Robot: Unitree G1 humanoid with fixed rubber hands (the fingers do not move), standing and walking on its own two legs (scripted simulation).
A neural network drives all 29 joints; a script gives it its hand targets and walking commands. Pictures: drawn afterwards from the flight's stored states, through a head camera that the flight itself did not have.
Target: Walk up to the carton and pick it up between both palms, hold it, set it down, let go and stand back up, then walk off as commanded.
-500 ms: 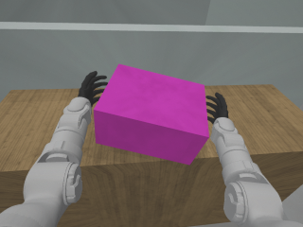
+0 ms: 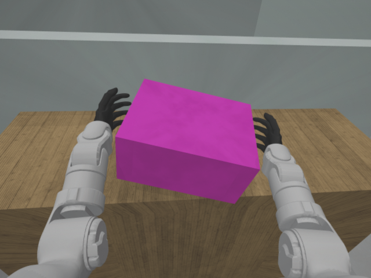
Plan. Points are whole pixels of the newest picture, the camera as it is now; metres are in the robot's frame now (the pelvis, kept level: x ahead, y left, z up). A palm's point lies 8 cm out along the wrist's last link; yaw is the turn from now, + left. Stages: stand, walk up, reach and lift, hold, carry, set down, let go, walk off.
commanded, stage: reach and lift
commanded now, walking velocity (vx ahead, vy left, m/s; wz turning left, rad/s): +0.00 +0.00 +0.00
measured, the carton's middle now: (187, 139) +0.42 -0.02 +0.12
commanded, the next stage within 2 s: hold in 0.76 s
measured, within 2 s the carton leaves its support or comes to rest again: neither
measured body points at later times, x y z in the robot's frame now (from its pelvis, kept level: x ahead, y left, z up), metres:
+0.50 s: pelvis +0.00 +0.00 +0.00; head -0.06 +0.02 +0.45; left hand +0.39 +0.17 +0.20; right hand +0.37 -0.21 +0.15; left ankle +0.02 +0.14 -0.75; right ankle +0.03 -0.13 -0.75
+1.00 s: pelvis +0.00 +0.00 +0.00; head -0.07 +0.01 +0.45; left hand +0.38 +0.18 +0.22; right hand +0.37 -0.20 +0.17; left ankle +0.02 +0.14 -0.75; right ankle +0.03 -0.13 -0.75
